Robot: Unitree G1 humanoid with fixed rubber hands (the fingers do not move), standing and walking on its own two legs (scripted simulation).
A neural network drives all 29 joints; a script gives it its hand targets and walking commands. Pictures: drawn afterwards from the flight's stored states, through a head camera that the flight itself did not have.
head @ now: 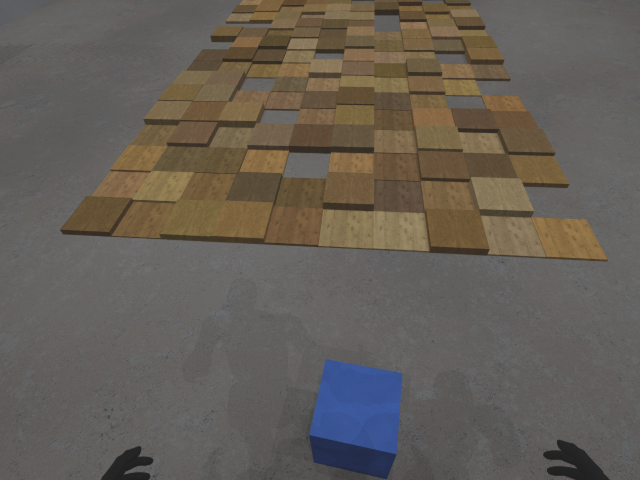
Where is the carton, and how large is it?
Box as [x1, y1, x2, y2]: [309, 359, 401, 478]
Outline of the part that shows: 326,359 309,434 314,462 386,478 396,454 401,373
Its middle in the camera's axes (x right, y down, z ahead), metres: +0.10 +0.50 +1.07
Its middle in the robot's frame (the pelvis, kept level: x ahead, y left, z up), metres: +0.42 -0.05 -0.65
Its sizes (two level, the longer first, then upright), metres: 0.210 0.200 0.250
